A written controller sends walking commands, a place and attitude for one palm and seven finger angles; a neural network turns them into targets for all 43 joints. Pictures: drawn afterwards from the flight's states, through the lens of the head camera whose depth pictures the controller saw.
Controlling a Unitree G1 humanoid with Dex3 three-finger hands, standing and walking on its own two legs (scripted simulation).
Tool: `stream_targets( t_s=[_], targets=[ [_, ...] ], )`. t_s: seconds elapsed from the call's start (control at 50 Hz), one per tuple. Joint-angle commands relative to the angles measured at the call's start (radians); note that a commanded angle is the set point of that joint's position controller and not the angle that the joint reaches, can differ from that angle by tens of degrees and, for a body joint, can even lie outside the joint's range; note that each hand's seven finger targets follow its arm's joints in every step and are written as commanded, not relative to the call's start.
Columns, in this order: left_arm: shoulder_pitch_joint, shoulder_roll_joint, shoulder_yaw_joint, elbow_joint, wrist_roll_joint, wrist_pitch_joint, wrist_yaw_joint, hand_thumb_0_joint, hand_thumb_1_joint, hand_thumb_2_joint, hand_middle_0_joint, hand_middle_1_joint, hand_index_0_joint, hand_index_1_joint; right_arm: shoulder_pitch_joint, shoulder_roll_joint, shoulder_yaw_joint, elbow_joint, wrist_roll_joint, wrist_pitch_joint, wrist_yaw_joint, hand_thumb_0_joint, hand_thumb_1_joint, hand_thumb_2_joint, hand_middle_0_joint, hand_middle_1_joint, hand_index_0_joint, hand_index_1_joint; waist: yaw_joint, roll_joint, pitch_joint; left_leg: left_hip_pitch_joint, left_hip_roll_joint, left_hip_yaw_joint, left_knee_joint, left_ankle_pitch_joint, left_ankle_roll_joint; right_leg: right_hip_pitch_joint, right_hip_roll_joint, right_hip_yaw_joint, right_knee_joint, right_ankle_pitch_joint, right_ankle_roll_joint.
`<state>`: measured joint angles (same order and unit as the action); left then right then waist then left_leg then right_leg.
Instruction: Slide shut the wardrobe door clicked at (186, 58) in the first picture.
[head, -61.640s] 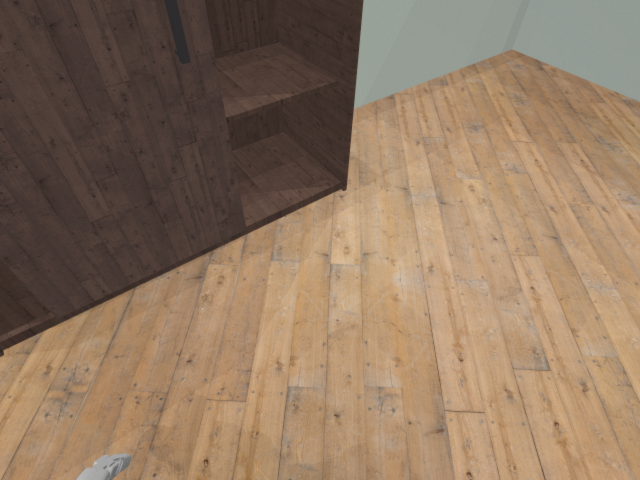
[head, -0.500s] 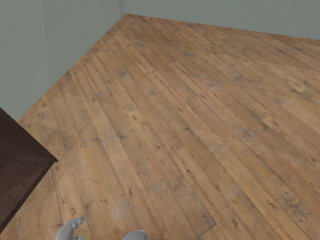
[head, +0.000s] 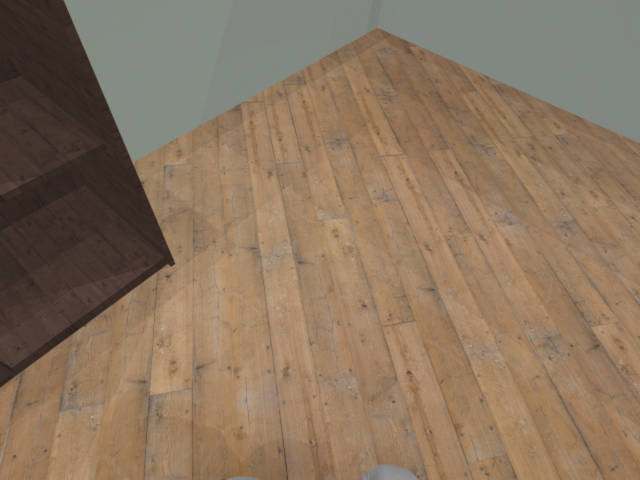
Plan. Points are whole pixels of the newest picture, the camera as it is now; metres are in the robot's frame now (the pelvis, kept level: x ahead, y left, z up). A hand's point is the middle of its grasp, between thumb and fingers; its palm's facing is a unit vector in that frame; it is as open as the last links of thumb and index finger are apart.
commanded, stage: turn to face it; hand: left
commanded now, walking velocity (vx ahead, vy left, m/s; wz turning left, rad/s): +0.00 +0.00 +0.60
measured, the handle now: out of the picture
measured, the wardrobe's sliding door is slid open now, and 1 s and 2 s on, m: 0.53 0.53 0.53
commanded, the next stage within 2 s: take the last steps up to it in 1.36 s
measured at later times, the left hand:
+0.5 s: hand out of the picture +0.02 +0.15 -0.13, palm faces +0.29 -0.91 -0.29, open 7.4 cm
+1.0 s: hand out of the picture -0.04 +0.20 -0.14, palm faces +0.59 -0.75 -0.29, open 7.4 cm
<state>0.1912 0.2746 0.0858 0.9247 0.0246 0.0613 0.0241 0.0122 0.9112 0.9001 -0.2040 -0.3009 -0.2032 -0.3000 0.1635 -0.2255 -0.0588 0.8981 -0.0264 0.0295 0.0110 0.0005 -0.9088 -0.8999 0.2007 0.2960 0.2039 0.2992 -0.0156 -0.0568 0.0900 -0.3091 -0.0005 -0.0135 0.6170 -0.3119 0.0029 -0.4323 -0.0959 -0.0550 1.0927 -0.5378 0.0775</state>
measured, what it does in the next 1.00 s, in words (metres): steps on the spot, turning left: right foot, then left foot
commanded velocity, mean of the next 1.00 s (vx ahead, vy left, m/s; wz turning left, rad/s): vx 0.00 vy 0.00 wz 0.58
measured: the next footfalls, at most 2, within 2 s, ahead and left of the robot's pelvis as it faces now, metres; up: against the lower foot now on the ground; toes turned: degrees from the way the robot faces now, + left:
right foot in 0.26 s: +0.07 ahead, -0.14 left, +0.00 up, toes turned +9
left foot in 0.72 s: -0.02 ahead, +0.10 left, +0.00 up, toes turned +30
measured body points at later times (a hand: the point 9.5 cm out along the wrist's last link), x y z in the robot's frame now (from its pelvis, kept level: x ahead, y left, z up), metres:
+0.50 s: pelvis +0.01 -0.06 +0.02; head +0.04 -0.08 +0.47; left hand +0.00 +0.20 -0.11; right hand +0.14 -0.30 -0.14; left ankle -0.06 +0.10 -0.63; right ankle +0.03 -0.15 -0.73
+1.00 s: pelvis +0.00 -0.04 +0.01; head +0.03 -0.02 +0.46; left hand -0.07 +0.24 -0.12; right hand +0.20 -0.21 -0.14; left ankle -0.06 +0.08 -0.73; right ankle +0.08 -0.16 -0.69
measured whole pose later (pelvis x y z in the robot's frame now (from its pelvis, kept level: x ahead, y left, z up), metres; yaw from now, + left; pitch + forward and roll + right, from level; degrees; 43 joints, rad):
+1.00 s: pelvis +0.00 -0.04 +0.01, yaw +37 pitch +0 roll -1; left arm 0.13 0.26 0.07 0.88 0.02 0.04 0.01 0.01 0.91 0.90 -0.20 -0.30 -0.20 -0.30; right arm 0.19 -0.21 -0.05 0.93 -0.03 0.05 0.01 0.00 -0.90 -0.90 0.20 0.30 0.21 0.30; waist -0.03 0.01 0.09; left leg -0.30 -0.02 -0.13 0.54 -0.24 -0.01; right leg -0.38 -0.04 0.00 0.83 -0.46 0.08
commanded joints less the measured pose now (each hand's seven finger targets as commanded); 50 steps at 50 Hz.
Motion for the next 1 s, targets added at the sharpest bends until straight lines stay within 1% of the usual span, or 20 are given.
stream_targets(
  t_s=[0.0,0.12,0.18,0.2,0.22,0.24,0.26,0.28,0.32,0.36,0.54,0.6,0.64,0.66,0.68,0.7,0.72,0.8,0.88,0.98],
  targets=[
    [-0.048,0.067,0.007,-0.109,-0.007,-0.035,-0.014,0.0,0.9,0.9,-0.2,-0.3,-0.2,-0.3,0.054,-0.205,-0.038,-0.044,0.001,-0.019,-0.031,0.0,-0.9,-0.9,0.2,0.3,0.2,0.3,-0.023,0.245,-0.125,0.145,0.211,-0.257,-0.234,0.537,0.161,-0.089,0.026,0.056,0.009,0.092,0.019],
    [-0.061,0.052,-0.002,-0.125,-0.015,-0.039,-0.009,0.0,0.9,0.9,-0.2,-0.3,-0.2,-0.3,0.044,-0.22,-0.048,-0.045,-0.006,-0.006,-0.026,0.0,-0.9,-0.9,0.2,0.3,0.2,0.3,-0.019,0.236,-0.118,0.077,0.197,-0.348,-0.228,0.408,0.169,0.055,0.087,0.045,-0.278,0.079,0.011],
    [0.033,0.059,0.003,-0.106,-0.019,-0.054,-0.005,0.0,0.9,0.9,-0.2,-0.3,-0.2,-0.3,-0.003,-0.212,-0.057,-0.055,0.001,0.002,-0.023,0.0,-0.9,-0.9,0.2,0.3,0.2,0.3,0.027,0.247,-0.142,-0.009,0.152,-0.351,-0.151,0.367,0.129,0.239,0.12,0.029,-0.515,0.218,-0.001],
    [0.077,0.084,0.009,-0.095,-0.016,-0.064,0.001,0.0,0.9,0.9,-0.2,-0.3,-0.2,-0.3,-0.013,-0.188,-0.057,-0.059,0.009,0.001,-0.02,0.0,-0.9,-0.9,0.2,0.3,0.2,0.3,0.052,0.171,-0.16,-0.087,0.109,-0.331,-0.088,0.274,0.09,0.362,0.091,0.049,-0.655,0.316,-0.007],
    [0.105,0.159,0.025,-0.091,-0.001,-0.078,0.009,0.0,0.9,0.9,-0.2,-0.3,-0.2,-0.3,0.011,-0.123,-0.053,-0.065,0.022,-0.001,-0.014,0.0,-0.9,-0.9,0.2,0.3,0.2,0.3,0.065,-0.063,-0.185,-0.244,0.0,-0.229,0.096,0.008,0.019,0.502,-0.107,0.247,-0.809,0.269,-0.057],
    [0.111,0.234,0.035,-0.103,0.01,-0.079,0.013,0.0,0.9,0.9,-0.2,-0.3,-0.2,-0.3,-0.001,-0.09,-0.053,-0.088,0.022,-0.004,-0.013,0.0,-0.9,-0.9,0.2,0.3,0.2,0.3,0.075,-0.279,-0.15,-0.356,-0.126,-0.076,0.372,-0.323,-0.044,0.449,-0.361,0.531,-0.865,0.341,-0.166],
    [0.082,0.219,0.025,-0.108,0.003,-0.073,0.016,0.0,0.9,0.9,-0.2,-0.3,-0.2,-0.3,-0.004,-0.138,-0.062,-0.082,0.009,0.006,-0.009,0.0,-0.9,-0.9,0.2,0.3,0.2,0.3,0.048,-0.206,-0.114,-0.337,-0.063,-0.131,0.567,-0.314,-0.031,0.3,-0.396,0.529,-0.876,0.262,-0.223],
    [-0.001,0.149,0.018,-0.119,0.005,-0.079,0.023,0.0,0.9,0.9,-0.2,-0.3,-0.2,-0.3,0.01,-0.15,-0.064,-0.058,0.005,0.014,-0.004,0.0,-0.9,-0.9,0.2,0.3,0.2,0.3,0.009,-0.23,-0.061,-0.344,-0.022,-0.154,0.64,-0.241,-0.025,0.231,-0.342,0.48,-0.899,0.2,-0.225],
    [-0.078,0.101,-0.002,-0.135,0.0,-0.074,0.02,0.0,0.9,0.9,-0.2,-0.3,-0.2,-0.3,0.034,-0.13,-0.062,-0.026,-0.003,0.025,0.012,0.0,-0.9,-0.9,0.2,0.3,0.2,0.3,-0.039,-0.128,-0.039,-0.289,0.004,-0.088,0.681,-0.124,-0.044,0.184,-0.226,0.26,-0.824,0.283,-0.196],
    [-0.06,0.093,0.0,-0.133,0.002,-0.08,0.018,0.0,0.9,0.9,-0.2,-0.3,-0.2,-0.3,0.037,-0.1,-0.052,-0.021,0.003,0.029,0.022,0.0,-0.9,-0.9,0.2,0.3,0.2,0.3,-0.037,-0.116,-0.069,-0.255,0.001,-0.038,0.636,-0.082,-0.056,0.212,-0.191,0.133,-0.793,0.395,-0.174],
    [0.1,0.147,0.029,-0.06,0.012,-0.085,0.013,0.0,0.9,0.9,-0.2,-0.3,-0.2,-0.3,-0.085,-0.071,-0.031,-0.052,0.019,0.012,0.022,0.0,-0.9,-0.9,0.2,0.3,0.2,0.3,0.045,-0.158,-0.105,-0.174,0.01,0.081,0.216,-0.187,-0.062,0.392,-0.269,0.057,-0.698,0.746,-0.204],
    [0.085,0.166,0.037,-0.06,0.01,-0.08,0.01,0.0,0.9,0.9,-0.2,-0.3,-0.2,-0.3,-0.032,-0.076,-0.03,-0.042,0.022,0.002,0.018,0.0,-0.9,-0.9,0.2,0.3,0.2,0.3,0.023,-0.175,-0.139,-0.07,-0.003,0.115,0.063,-0.118,-0.044,0.388,-0.278,0.016,-0.623,0.805,-0.178],
    [0.066,0.161,0.037,-0.06,0.002,-0.073,0.007,0.0,0.9,0.9,-0.2,-0.3,-0.2,-0.3,0.041,-0.099,-0.036,-0.02,0.02,-0.007,0.019,0.0,-0.9,-0.9,0.2,0.3,0.2,0.3,-0.02,-0.12,-0.163,0.117,-0.008,0.115,-0.144,0.063,-0.026,0.294,-0.245,-0.053,-0.501,0.733,-0.113],
    [0.071,0.131,0.03,-0.07,-0.008,-0.067,0.003,0.0,0.9,0.9,-0.2,-0.3,-0.2,-0.3,0.099,-0.161,-0.051,-0.009,0.016,-0.013,0.015,0.0,-0.9,-0.9,0.2,0.3,0.2,0.3,-0.051,0.035,-0.203,0.289,0.079,0.009,-0.21,0.237,0.016,0.154,-0.189,-0.116,-0.339,0.583,-0.056],
    [0.037,0.055,0.011,-0.114,-0.016,-0.058,-0.004,0.0,0.9,0.9,-0.2,-0.3,-0.2,-0.3,0.157,-0.275,-0.08,-0.009,0.007,-0.015,0.006,0.0,-0.9,-0.9,0.2,0.3,0.2,0.3,-0.09,0.384,-0.191,0.398,0.371,-0.404,-0.241,0.681,0.175,-0.15,-0.022,-0.14,-0.096,-0.096,0.028],
    [-0.053,0.06,0.001,-0.142,-0.004,-0.041,0.008,0.0,0.9,0.9,-0.2,-0.3,-0.2,-0.3,0.215,-0.299,-0.081,0.018,0.005,-0.003,-0.008,0.0,-0.9,-0.9,0.2,0.3,0.2,0.3,-0.116,0.311,-0.193,0.341,0.438,-0.433,-0.224,0.824,0.267,-0.17,-0.014,0.001,0.022,-0.183,0.002],
    [-0.051,0.066,0.005,-0.157,-0.004,-0.04,0.008,0.0,0.9,0.9,-0.2,-0.3,-0.2,-0.3,0.182,-0.28,-0.068,0.005,-0.001,-0.003,-0.014,0.0,-0.9,-0.9,0.2,0.3,0.2,0.3,-0.086,0.232,-0.158,0.267,0.416,-0.357,-0.225,0.671,0.273,-0.143,-0.03,0.034,0.048,-0.118,-0.012],
    [-0.041,0.077,0.011,-0.104,-0.005,-0.031,-0.01,0.0,0.9,0.9,-0.2,-0.3,-0.2,-0.3,0.012,-0.202,-0.037,-0.043,-0.002,-0.011,-0.027,0.0,-0.9,-0.9,0.2,0.3,0.2,0.3,-0.018,0.288,-0.064,0.077,0.227,-0.268,-0.267,0.426,0.17,-0.075,0.005,0.052,0.014,0.064,0.007],
    [-0.05,0.06,0.003,-0.103,-0.009,-0.032,-0.012,0.0,0.9,0.9,-0.2,-0.3,-0.2,-0.3,0.035,-0.215,-0.043,-0.038,-0.004,-0.009,-0.026,0.0,-0.9,-0.9,0.2,0.3,0.2,0.3,-0.023,0.211,-0.104,0.095,0.202,-0.3,-0.259,0.366,0.172,-0.005,0.052,0.041,-0.157,0.068,0.012],
    [0.028,0.051,-0.002,-0.095,-0.016,-0.051,-0.006,0.0,0.9,0.9,-0.2,-0.3,-0.2,-0.3,-0.001,-0.205,-0.049,-0.04,-0.001,0.002,-0.023,0.0,-0.9,-0.9,0.2,0.3,0.2,0.3,0.013,0.246,-0.148,0.05,0.169,-0.34,-0.176,0.393,0.148,0.183,0.111,0.025,-0.458,0.165,-0.001]
  ],
)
